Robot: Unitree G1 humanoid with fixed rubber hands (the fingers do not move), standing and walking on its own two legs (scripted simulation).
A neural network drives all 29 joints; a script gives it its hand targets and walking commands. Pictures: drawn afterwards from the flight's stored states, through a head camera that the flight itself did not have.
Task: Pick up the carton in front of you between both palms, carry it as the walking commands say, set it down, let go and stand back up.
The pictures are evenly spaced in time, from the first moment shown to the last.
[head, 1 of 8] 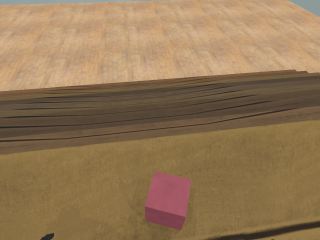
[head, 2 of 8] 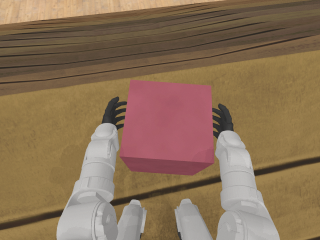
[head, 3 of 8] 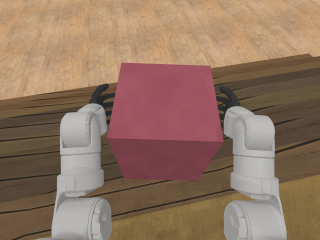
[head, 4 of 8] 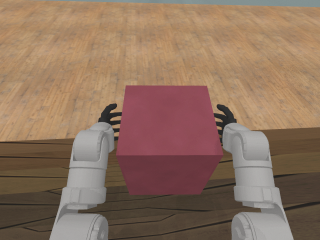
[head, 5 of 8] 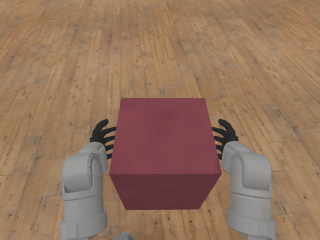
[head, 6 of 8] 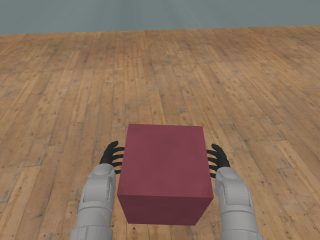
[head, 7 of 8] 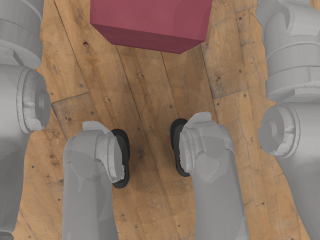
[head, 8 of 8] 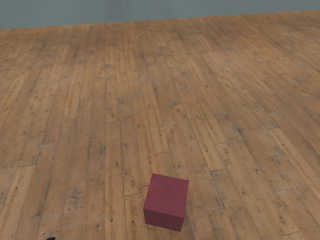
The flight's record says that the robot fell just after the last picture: no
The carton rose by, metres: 0.70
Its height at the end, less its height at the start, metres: -1.50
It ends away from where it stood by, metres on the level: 6.27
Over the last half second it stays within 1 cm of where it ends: yes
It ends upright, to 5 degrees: yes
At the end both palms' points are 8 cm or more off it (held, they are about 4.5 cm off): yes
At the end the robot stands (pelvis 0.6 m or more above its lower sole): yes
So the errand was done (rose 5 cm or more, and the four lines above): yes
